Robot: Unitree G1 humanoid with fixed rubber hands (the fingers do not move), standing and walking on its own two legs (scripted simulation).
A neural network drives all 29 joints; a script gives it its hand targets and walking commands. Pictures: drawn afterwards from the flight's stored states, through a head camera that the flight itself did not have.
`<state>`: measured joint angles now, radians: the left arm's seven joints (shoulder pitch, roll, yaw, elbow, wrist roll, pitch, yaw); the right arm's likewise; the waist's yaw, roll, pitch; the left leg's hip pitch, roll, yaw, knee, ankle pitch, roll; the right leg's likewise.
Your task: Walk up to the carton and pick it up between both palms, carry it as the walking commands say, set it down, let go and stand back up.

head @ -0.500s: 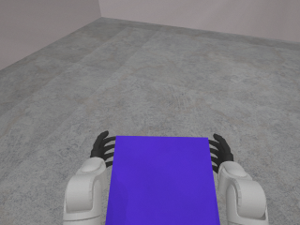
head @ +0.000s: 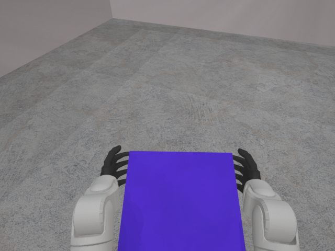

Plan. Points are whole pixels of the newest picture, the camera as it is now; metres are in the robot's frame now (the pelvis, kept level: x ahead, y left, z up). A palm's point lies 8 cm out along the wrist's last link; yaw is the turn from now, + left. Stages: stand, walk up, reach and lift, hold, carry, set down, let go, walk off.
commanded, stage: carry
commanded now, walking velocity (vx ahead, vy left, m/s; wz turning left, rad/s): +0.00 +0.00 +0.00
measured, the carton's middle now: (178, 211) +0.23 +0.00 +0.00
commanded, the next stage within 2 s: none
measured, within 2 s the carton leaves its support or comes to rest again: neither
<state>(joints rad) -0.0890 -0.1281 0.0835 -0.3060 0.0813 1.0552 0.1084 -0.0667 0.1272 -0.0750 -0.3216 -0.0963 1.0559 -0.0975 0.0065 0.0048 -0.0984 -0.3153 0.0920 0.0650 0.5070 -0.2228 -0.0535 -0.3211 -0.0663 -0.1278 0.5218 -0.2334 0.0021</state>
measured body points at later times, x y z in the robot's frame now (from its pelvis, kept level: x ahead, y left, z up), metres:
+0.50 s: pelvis +0.00 +0.00 +0.00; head -0.02 +0.00 +0.45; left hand +0.27 +0.15 +0.08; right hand +0.27 -0.15 +0.08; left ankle +0.02 +0.15 -0.73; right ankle +0.02 -0.12 -0.73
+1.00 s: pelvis +0.00 +0.00 +0.00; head -0.01 +0.00 +0.45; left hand +0.27 +0.15 +0.09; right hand +0.27 -0.15 +0.08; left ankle +0.02 +0.15 -0.73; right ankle +0.02 -0.12 -0.74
